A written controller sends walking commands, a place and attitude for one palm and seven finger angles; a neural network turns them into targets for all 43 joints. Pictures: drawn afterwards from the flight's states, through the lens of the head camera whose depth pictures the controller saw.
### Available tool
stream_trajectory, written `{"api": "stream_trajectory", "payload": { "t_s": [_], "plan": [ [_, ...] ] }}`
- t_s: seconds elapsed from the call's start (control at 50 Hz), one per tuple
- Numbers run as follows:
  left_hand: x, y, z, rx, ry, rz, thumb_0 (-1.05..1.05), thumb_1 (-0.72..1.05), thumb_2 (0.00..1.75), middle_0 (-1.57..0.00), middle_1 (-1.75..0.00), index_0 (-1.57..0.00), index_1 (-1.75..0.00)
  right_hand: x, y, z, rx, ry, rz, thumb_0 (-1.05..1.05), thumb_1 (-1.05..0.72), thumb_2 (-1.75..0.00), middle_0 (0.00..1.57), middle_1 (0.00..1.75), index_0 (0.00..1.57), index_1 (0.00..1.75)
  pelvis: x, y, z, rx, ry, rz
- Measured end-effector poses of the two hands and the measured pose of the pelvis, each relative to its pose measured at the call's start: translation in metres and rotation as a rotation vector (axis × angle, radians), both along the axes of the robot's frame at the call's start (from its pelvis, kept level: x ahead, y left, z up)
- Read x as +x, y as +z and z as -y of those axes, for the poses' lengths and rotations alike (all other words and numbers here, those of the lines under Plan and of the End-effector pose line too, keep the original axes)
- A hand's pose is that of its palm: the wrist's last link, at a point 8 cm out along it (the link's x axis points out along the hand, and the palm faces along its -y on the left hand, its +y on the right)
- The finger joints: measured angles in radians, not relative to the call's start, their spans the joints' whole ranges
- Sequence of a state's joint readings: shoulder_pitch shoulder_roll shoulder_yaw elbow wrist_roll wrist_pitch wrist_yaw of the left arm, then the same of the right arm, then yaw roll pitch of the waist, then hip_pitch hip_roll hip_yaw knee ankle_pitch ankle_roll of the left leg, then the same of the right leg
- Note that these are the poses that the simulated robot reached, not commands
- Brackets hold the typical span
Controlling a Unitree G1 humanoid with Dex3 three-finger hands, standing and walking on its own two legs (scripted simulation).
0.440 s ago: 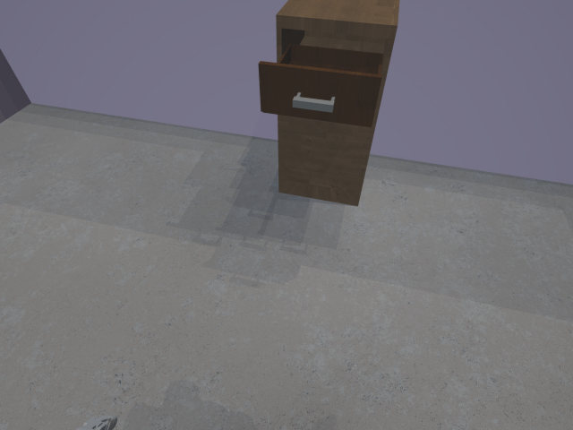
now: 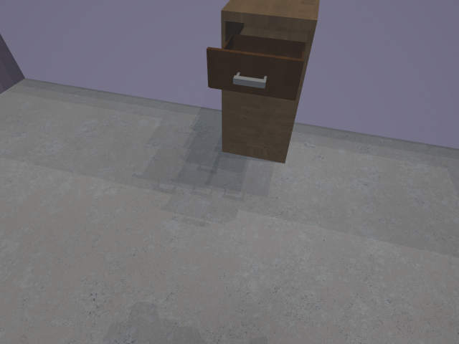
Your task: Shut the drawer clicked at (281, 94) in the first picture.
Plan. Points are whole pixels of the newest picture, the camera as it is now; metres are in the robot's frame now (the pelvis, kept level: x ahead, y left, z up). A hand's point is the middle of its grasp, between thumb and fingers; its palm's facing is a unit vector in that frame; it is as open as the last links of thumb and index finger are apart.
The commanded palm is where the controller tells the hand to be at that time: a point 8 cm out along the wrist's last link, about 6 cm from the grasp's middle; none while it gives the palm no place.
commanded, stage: stand and wait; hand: left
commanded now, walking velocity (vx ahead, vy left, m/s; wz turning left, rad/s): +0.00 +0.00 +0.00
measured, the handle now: (250, 79) +1.03 -0.02 -0.05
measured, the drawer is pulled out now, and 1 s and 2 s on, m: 0.30 0.30 0.30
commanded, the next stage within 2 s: look at it before walking up in 0.38 s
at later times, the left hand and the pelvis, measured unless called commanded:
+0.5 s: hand out of the picture +0.07 +0.24 -0.15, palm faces -0.02 -0.94 -0.33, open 7.4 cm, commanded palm none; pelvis +0.00 +0.00 +0.00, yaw +0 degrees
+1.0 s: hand out of the picture +0.07 +0.24 -0.15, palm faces -0.03 -0.94 -0.33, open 7.4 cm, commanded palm none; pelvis +0.00 +0.00 +0.00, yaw -1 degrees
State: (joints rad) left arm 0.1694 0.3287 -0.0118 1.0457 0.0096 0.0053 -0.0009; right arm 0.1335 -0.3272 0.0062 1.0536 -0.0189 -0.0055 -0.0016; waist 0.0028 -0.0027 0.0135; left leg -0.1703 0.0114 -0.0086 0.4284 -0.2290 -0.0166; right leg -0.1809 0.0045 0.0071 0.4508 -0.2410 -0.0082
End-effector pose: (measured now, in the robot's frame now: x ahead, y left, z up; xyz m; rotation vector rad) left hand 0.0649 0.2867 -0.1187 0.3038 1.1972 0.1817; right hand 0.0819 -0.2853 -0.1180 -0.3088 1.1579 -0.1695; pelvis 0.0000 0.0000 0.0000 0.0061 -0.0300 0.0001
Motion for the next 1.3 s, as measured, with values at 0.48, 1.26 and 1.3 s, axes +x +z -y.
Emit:
{"api": "stream_trajectory", "payload": {
  "t_s": [0.48,1.26,1.3],
  "plan": [
    [0.0,0.001,-0.001,0.003,0.0,-0.011,0.01,0.91,0.9,-0.2,-0.3,-0.2,-0.3,-0.024,-0.003,0.001,0.004,-0.036,-0.056,0.01,-0.91,-0.9,0.2,0.3,0.2,0.3,-0.002,0.002,0.001,-0.002,-0.007,0.001],
    [-0.015,-0.012,0.014,-0.041,0.02,-0.08,0.0,0.91,0.9,-0.2,-0.29,-0.2,-0.3,-0.032,-0.012,-0.014,0.039,-0.065,-0.088,0.01,-0.91,-0.9,0.2,0.3,0.2,0.3,0.014,0.0,0.0,-0.003,-0.039,-0.002],
    [-0.021,-0.019,0.021,-0.067,0.026,-0.108,0.0,0.91,0.9,-0.2,-0.29,-0.2,-0.3,-0.039,-0.017,-0.021,0.056,-0.083,-0.107,0.01,-0.91,-0.9,0.2,0.3,0.2,0.3,0.022,-0.003,-0.001,-0.004,-0.049,-0.006]
  ]
}}
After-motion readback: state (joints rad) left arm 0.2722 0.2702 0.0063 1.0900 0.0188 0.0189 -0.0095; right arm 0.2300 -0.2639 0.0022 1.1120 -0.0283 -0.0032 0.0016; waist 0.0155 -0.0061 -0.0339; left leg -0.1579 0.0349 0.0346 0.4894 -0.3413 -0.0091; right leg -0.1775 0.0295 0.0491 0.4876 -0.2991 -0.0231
